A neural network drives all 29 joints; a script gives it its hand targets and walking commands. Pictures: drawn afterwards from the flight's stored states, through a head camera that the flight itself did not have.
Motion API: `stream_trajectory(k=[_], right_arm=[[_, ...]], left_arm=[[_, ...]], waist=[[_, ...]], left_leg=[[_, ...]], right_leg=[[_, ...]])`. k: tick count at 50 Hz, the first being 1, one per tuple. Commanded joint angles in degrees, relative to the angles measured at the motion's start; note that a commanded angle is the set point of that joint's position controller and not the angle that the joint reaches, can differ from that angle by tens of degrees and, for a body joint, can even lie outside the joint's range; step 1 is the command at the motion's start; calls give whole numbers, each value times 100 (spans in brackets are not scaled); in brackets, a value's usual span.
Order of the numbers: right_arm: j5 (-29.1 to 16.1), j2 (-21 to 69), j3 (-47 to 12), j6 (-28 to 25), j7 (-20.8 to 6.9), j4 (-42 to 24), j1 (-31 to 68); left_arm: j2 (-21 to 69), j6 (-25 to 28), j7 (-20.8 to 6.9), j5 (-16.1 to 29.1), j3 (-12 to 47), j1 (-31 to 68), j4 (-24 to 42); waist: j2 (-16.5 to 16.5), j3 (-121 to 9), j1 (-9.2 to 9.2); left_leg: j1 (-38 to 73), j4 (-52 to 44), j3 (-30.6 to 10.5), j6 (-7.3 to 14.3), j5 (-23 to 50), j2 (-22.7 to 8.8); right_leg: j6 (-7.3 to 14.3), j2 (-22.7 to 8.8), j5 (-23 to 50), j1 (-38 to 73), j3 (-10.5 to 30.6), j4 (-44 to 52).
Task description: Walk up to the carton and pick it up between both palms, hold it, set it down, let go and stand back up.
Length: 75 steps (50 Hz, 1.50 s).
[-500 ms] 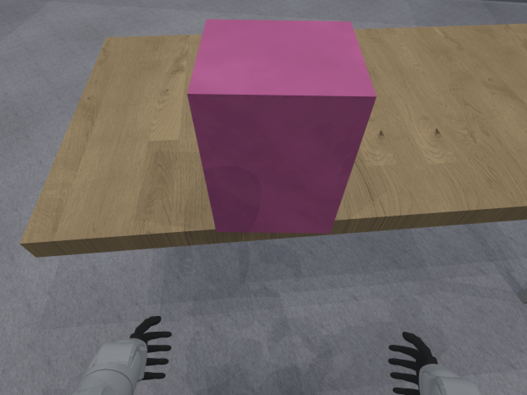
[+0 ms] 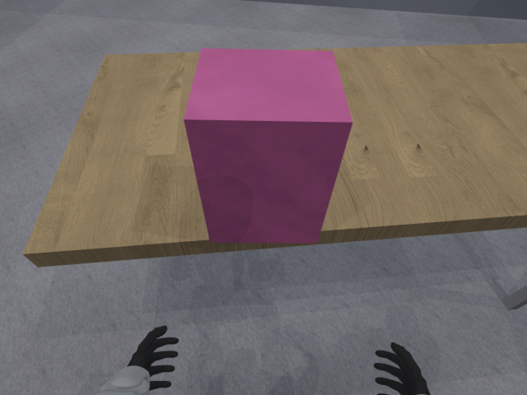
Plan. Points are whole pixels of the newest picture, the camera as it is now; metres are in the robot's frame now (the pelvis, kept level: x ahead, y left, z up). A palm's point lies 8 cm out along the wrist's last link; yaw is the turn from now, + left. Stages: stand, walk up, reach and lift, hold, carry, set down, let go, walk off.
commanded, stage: reach and lift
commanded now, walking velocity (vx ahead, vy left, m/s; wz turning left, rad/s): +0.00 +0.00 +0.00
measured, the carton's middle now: (265, 156) +0.46 +0.04 +0.10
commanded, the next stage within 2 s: none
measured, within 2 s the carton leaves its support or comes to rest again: neither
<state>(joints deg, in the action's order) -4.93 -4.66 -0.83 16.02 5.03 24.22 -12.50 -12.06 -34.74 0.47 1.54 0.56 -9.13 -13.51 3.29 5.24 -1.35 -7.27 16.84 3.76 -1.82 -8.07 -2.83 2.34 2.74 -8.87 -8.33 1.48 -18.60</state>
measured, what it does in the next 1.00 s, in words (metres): stands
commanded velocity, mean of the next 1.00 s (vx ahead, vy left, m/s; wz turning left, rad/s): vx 0.00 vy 0.00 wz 0.00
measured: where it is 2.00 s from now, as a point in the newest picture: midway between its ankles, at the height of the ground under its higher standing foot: outside the picture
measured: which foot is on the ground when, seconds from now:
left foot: down 0.00-1.00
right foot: down 0.00-1.00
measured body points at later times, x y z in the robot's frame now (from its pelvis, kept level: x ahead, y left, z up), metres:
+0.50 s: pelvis -0.01 +0.03 +0.00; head +0.00 +0.04 +0.45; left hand +0.16 +0.22 -0.05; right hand +0.15 -0.18 -0.05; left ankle +0.01 +0.14 -0.75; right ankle +0.01 -0.09 -0.75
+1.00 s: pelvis +0.01 +0.02 +0.00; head +0.01 +0.04 +0.45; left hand +0.22 +0.22 +0.01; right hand +0.22 -0.17 +0.01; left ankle +0.01 +0.14 -0.75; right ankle +0.01 -0.09 -0.75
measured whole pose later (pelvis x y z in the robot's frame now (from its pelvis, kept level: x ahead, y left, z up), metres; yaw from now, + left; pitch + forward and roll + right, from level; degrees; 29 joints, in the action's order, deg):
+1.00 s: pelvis +0.01 +0.02 +0.00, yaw -1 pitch -2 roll +0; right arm -10.6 -7.7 -0.3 15.8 4.6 -3.7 -19.7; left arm -12.8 -27.6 5.7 10.3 4.3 -14.6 8.2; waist 1.8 1.3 -3.7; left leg -5.6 16.3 5.3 -0.4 -8.9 -2.2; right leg 0.8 1.9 -7.8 -5.9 2.6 -15.4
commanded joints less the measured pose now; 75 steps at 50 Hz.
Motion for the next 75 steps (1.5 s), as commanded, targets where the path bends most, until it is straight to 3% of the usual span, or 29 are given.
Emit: stream_trajectory(k=[1,8,17,28,45,46,47,50,62,71,75], right_arm=[[-186,-141,-143,77,29,-1035,-11],[-31,-395,158,178,-77,-1558,-134],[8,-579,415,-112,-283,-1973,-647],[-48,-592,443,-217,-378,-2807,-780],[-416,-732,298,-302,-121,-3749,-602],[-571,-578,144,-187,-86,-3297,-613],[-605,-679,261,-221,-50,-3683,-256],[-607,-724,249,-234,19,-3866,-346],[-870,-981,145,-527,237,-4271,-82],[-1064,-1144,167,-735,318,-4320,454],[-1164,-1209,195,-681,372,-4164,921]], left_arm=[[-372,39,-93,116,-39,-93,704],[-334,120,87,179,24,-75,1173],[-35,443,364,255,258,-503,2025],[-138,729,602,505,374,-461,2377],[-382,1071,565,800,239,-46,2985],[-445,928,514,735,131,-101,2820],[-516,881,512,845,135,-2,3092],[-516,921,519,926,147,-4,3217],[-553,1374,251,953,-24,199,3420],[-514,1613,201,951,-102,702,3476],[-489,1482,190,947,-139,1098,3449]], waist=[[-301,-1024,-103],[-383,-609,-130],[-478,-565,-58],[-342,-426,-207],[-301,-801,-224],[-676,-676,-270],[-487,-797,-259],[-394,-871,-218],[-358,-1031,-124],[-408,-1034,-73],[-402,-1052,-19]], left_leg=[[418,-130,162,179,967,170],[283,-325,207,80,250,97],[300,-440,156,-8,143,48],[220,-425,175,-18,-259,69],[587,-163,202,-57,481,122],[603,-318,135,-66,73,66],[538,-316,131,-57,53,85],[528,-306,119,-18,223,93],[862,-55,-111,-85,1335,139],[902,-65,-219,-112,1375,169],[885,-119,-239,-113,1252,173]], right_leg=[[-386,-392,1281,342,251,416],[-239,-224,225,48,74,544],[-150,-76,190,228,30,477],[-224,-160,-172,-45,77,467],[-368,-161,252,-240,47,549],[-303,-247,82,-207,154,762],[-358,-210,155,-102,83,736],[-400,-177,478,69,84,660],[-364,-167,1386,452,30,708],[-342,-172,1522,609,-17,717],[-344,-189,1515,678,-18,730]])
